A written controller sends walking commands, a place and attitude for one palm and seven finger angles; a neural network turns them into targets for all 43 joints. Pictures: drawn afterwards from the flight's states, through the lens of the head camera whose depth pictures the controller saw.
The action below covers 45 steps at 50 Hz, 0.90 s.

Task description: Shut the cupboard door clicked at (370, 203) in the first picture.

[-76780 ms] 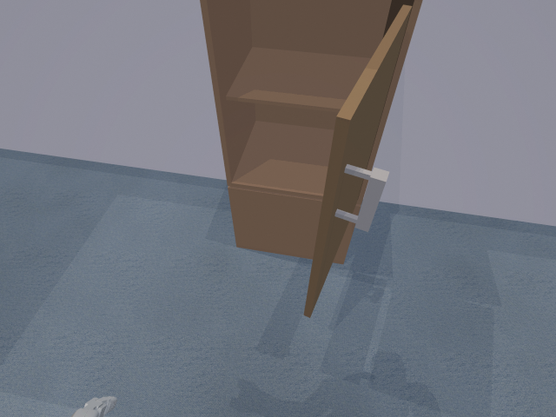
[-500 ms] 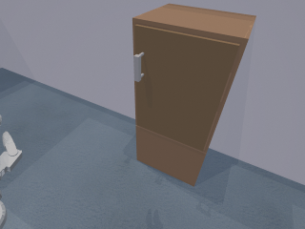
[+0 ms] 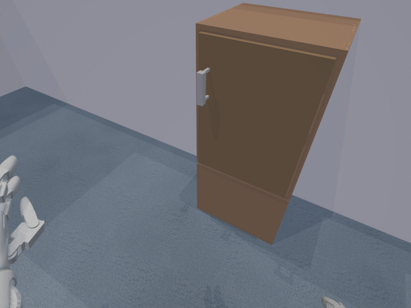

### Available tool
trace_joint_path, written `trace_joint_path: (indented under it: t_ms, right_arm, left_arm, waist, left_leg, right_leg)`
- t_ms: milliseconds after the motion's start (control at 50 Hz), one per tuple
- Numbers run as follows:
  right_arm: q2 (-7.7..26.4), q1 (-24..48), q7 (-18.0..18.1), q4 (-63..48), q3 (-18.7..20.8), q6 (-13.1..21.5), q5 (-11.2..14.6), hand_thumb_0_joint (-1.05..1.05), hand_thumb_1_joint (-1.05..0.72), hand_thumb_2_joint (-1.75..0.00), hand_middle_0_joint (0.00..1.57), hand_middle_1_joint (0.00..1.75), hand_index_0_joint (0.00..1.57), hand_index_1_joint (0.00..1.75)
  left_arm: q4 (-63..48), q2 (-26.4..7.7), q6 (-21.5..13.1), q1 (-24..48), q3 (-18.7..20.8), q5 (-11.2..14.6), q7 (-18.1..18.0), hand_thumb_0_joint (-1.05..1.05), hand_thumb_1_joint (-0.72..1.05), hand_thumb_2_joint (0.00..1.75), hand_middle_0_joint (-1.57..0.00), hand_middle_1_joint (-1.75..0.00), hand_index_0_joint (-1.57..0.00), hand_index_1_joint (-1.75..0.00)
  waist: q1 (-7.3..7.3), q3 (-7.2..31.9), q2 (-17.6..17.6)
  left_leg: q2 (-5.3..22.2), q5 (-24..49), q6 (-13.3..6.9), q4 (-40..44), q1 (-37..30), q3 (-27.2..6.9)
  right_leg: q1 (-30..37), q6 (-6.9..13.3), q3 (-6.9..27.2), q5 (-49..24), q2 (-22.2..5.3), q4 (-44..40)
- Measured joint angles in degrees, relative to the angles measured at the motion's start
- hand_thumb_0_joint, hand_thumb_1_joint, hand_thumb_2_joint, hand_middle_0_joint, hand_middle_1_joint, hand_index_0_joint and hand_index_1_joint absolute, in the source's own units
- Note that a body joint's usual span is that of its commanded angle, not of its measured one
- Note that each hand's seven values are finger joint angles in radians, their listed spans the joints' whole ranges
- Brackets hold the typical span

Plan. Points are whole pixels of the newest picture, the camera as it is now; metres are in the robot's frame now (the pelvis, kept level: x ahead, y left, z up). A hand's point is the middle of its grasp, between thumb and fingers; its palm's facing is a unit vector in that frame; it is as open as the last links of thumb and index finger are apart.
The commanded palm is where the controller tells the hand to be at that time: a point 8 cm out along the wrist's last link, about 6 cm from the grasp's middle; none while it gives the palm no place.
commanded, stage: stop stepping back and stand still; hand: left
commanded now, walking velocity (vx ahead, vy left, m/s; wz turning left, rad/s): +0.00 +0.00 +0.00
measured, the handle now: (204, 86) +0.83 +0.10 +0.06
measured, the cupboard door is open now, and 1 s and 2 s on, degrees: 0 0 0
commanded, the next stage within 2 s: let the arm hang, fingers relaxed in 0.44 s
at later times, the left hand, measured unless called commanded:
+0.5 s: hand (36, 217) +0.20 +0.30 +0.14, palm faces +0.42 -0.80 -0.44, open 7.4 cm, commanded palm +0.15 +0.33 +0.18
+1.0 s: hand out of the picture -0.05 +0.23 -0.18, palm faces +0.03 -0.98 -0.18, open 7.1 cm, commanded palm none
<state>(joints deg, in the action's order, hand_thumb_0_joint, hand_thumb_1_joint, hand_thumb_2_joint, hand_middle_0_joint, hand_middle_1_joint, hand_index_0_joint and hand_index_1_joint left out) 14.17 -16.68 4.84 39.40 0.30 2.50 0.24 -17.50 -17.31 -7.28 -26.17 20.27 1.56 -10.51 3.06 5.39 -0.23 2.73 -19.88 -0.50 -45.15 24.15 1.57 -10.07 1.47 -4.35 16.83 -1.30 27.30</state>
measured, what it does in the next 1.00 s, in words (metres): steps on the spot: left foot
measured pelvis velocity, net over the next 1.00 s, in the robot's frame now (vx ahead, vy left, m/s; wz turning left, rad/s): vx -0.03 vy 0.04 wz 0.02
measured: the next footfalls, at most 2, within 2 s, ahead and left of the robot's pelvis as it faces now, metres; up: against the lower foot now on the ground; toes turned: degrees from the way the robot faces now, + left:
left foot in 0.08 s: +0.08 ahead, +0.15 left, +0.00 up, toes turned +4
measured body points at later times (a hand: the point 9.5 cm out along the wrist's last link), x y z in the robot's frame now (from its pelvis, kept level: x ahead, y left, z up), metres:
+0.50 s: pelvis +0.01 +0.03 +0.00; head +0.01 +0.04 +0.45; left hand +0.17 +0.34 +0.16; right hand +0.16 -0.19 -0.09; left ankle +0.04 +0.15 -0.74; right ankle -0.02 -0.11 -0.74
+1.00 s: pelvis -0.03 +0.04 +0.00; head -0.01 +0.07 +0.45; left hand -0.05 +0.28 -0.17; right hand -0.02 -0.20 -0.14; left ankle +0.04 +0.15 -0.74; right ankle -0.02 -0.11 -0.74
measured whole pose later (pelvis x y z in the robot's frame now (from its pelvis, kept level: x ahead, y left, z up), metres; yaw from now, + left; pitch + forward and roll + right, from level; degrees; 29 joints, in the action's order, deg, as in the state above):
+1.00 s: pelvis -0.03 +0.04 +0.00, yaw +1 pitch -1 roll -1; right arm 11.1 -18.8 0.5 57.4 0.0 -2.6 -1.1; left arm 57.0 -12.1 2.5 -21.0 0.8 -1.2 -0.5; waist 0.1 -3.0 -1.6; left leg 1.7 -9.6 -0.9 -29.1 18.4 2.2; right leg -11.6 -1.9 -3.8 14.3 -3.2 27.2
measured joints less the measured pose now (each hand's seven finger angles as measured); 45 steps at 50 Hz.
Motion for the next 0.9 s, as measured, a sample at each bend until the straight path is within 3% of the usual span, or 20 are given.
trace_joint_path:
  t_ms: [80, 160, 260, 400, 540, 580, 620, 680, 740, 820, 900]
  right_arm:
    - [1.1, 1.4, 0.9, -0.5, 1.0, 1.6, -0.3, 0.01, -0.9, -0.89, 0.2, 0.3, 0.2, 0.3]
    - [-2.2, 4.3, 0.5, -3.4, 0.8, 2.6, 0.0, 0.02, -0.9, -0.9, 0.2, 0.3, 0.2, 0.3]
    - [-4.4, 4.9, -1.1, -5.8, -0.6, 3.1, 0.9, 0.01, -0.9, -0.9, 0.2, 0.3, 0.2, 0.3]
    - [-4.4, 4.5, -1.4, -4.4, -1.5, 1.0, 1.3, 0.01, -0.9, -0.89, 0.2, 0.3, 0.21, 0.3]
    - [-3.8, 3.2, -0.4, -2.9, -1.5, 1.0, 1.0, 0.01, -0.9, -0.89, 0.2, 0.3, 0.21, 0.3]
    - [-1.7, 3.9, -2.8, -0.5, -0.7, 2.9, 0.4, 0.01, -0.9, -0.89, 0.2, 0.3, 0.2, 0.3]
    - [1.3, 5.8, -4.5, 2.2, -0.2, 1.7, 0.0, 0.01, -0.9, -0.89, 0.2, 0.3, 0.21, 0.3]
    - [3.8, 8.4, -5.2, 4.8, 0.4, -0.5, -0.8, 0.01, -0.9, -0.89, 0.2, 0.3, 0.21, 0.3]
    - [3.5, 8.2, -5.4, 6.1, 0.3, -1.8, -1.3, 0.01, -0.9, -0.89, 0.2, 0.3, 0.2, 0.3]
    - [1.2, 4.7, -5.4, 9.2, -0.5, -3.2, -1.7, 0.01, -0.91, -0.89, 0.2, 0.3, 0.2, 0.3]
    - [-1.4, 0.7, -5.1, 13.9, -1.0, -4.4, -1.7, 0.01, -0.91, -0.89, 0.2, 0.3, 0.2, 0.3]
  left_arm:
    - [-6.0, 0.9, 0.0, 1.6, -2.9, -0.2, 0.1, 0.02, 0.89, 0.9, -0.21, -0.3, -0.2, -0.3]
    - [-12.6, -5.5, -2.5, -1.8, 2.2, 0.2, 0.6, 0.02, 0.89, 0.9, -0.21, -0.3, -0.2, -0.3]
    - [-13.3, -10.4, -4.8, -5.3, 7.4, 0.8, 1.2, 0.02, 0.89, 0.9, -0.21, -0.3, -0.21, -0.3]
    - [-8.1, -6.7, -2.9, -7.3, 4.0, 1.5, 2.0, 0.01, 0.89, 0.9, -0.21, -0.3, -0.21, -0.3]
    - [-7.8, -3.9, -1.4, -5.3, 1.3, 1.0, 2.0, 0.02, 0.89, 0.9, -0.21, -0.3, -0.21, -0.3]
    - [-0.6, -4.7, -2.4, -1.0, -2.0, -1.2, 4.3, 0.01, 0.89, 0.9, -0.21, -0.3, -0.2, -0.3]
    - [11.8, -4.2, 1.5, 3.9, -7.2, -2.3, 7.1, 0.01, 0.89, 0.9, -0.21, -0.3, -0.2, -0.3]
    - [31.8, -1.5, 7.3, 8.3, -13.9, -3.2, 9.9, 0.01, 0.9, 0.9, -0.2, -0.3, -0.19, -0.3]
    - [46.6, 2.0, 9.9, 9.0, -18.6, -3.6, 11.1, 0.01, 0.9, 0.9, -0.2, -0.3, -0.19, -0.29]
    - [59.7, 6.3, 11.1, 7.9, -21.6, -3.2, 11.1, 0.01, 0.91, 0.9, -0.2, -0.3, -0.2, -0.29]
    - [67.4, 5.6, 10.3, 7.3, -19.7, -2.8, 9.8, 0.0, 0.98, 0.9, -0.21, -0.3, -0.2, -0.3]
  waist:
    - [-1.55, -2.8, 0.0]
    - [-3.17, -5.5, -3.2]
    - [-4.15, -5.4, -0.7]
    - [-3.3, -4.2, 1.2]
    - [-2.05, -4.5, -0.1]
    - [-1.49, -3.9, 1.0]
    - [-1.32, -3.3, 3.0]
    - [-2.81, -3.3, 5.3]
    - [-4.33, -4.4, 4.1]
    - [-4.84, -6.4, -0.3]
    - [-3.69, -7.8, -2.5]
  left_leg:
    - [1.3, 4.8, -0.1, 12.4, -6.5, -1.1]
    - [0.5, 5.0, 1.8, 11.9, -7.0, 1.2]
    - [1.5, 5.3, 1.8, 12.9, -6.4, 1.2]
    - [0.7, 5.8, 1.1, 14.2, -6.8, 2.2]
    - [0.3, 6.7, 0.8, 14.9, -7.3, 1.6]
    - [0.1, 6.6, 0.6, 13.2, -5.3, 0.9]
    - [-0.3, 6.3, 0.1, 11.3, -3.6, 0.9]
    - [-0.9, 6.2, -0.6, 10.1, -2.3, 1.4]
    - [-1.4, 6.8, -0.7, 10.6, -2.5, 2.1]
    - [-1.6, 7.5, -0.6, 11.6, -3.7, 2.1]
    - [-1.1, 8.7, -0.3, 13.4, -4.5, 0.9]
  right_leg:
    - [-0.9, -1.3, -1.9, 3.0, 0.1, 4.6]
    - [-1.9, -2.0, 1.3, 3.8, -0.9, 6.6]
    - [-0.9, -2.3, 1.4, 1.4, 0.3, 1.9]
    - [-1.1, -3.1, 2.2, 0.9, -0.5, 1.1]
    - [-0.1, -3.2, 1.6, 0.2, -0.8, 0.3]
    - [-1.7, -3.3, 1.0, 0.3, -1.0, 1.8]
    - [-3.4, -3.7, 1.0, 0.9, -1.5, 3.8]
    - [-5.3, -4.1, 1.5, 1.3, -2.2, 5.9]
    - [-5.9, -4.3, 2.2, 1.4, -2.8, 7.0]
    - [-5.1, -4.2, 2.2, 1.4, -3.0, 6.9]
    - [-3.3, -3.7, 0.9, -0.4, -2.2, 3.7]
